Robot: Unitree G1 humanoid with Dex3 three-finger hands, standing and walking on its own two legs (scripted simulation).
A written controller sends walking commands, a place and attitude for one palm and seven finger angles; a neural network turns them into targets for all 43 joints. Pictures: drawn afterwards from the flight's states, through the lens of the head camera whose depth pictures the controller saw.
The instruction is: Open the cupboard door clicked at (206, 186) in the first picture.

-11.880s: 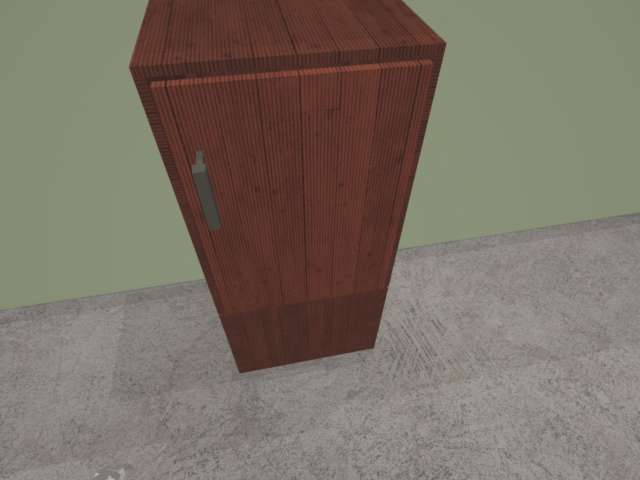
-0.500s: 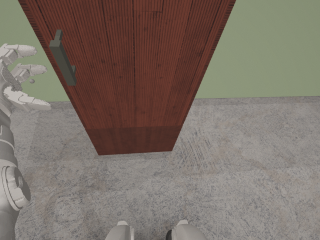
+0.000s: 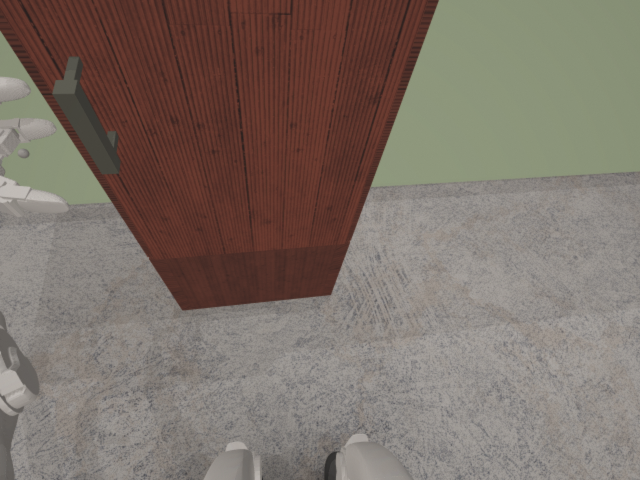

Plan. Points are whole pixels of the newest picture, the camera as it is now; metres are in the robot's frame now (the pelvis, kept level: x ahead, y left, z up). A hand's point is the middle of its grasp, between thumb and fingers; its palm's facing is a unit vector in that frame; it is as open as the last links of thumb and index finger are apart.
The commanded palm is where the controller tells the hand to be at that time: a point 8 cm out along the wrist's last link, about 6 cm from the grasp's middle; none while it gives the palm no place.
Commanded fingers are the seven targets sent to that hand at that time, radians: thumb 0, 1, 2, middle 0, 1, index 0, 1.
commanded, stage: slide the fingers in behind the handle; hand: left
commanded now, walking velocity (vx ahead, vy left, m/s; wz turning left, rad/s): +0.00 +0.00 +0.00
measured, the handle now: (93, 119) +0.52 +0.25 +0.10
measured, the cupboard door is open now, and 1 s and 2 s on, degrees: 0 0 0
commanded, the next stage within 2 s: close the thumb around the handle in 1.54 s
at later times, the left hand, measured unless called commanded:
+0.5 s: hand (53, 158) +0.46 +0.28 +0.10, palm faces +0.07 -1.00 +0.02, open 14.0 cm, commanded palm +0.43 +0.31 +0.10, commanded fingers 0.00 -0.50 0.30 -0.30 -1.20 -0.30 -1.20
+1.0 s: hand (92, 156) +0.46 +0.24 +0.10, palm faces +0.09 -1.00 +0.00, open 14.0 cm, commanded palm +0.43 +0.28 +0.10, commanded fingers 0.00 -0.50 0.30 -0.30 -1.20 -0.30 -1.20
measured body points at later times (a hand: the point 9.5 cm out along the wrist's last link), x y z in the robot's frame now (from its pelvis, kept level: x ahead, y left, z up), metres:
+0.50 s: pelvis +0.00 +0.00 +0.00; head +0.10 +0.03 +0.44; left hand +0.45 +0.33 +0.10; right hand +0.06 -0.26 -0.10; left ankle -0.01 +0.10 -0.69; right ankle +0.01 -0.12 -0.69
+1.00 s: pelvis +0.00 +0.00 +0.00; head +0.09 +0.02 +0.44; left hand +0.45 +0.29 +0.10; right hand +0.03 -0.27 -0.10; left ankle -0.01 +0.10 -0.69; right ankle +0.01 -0.12 -0.69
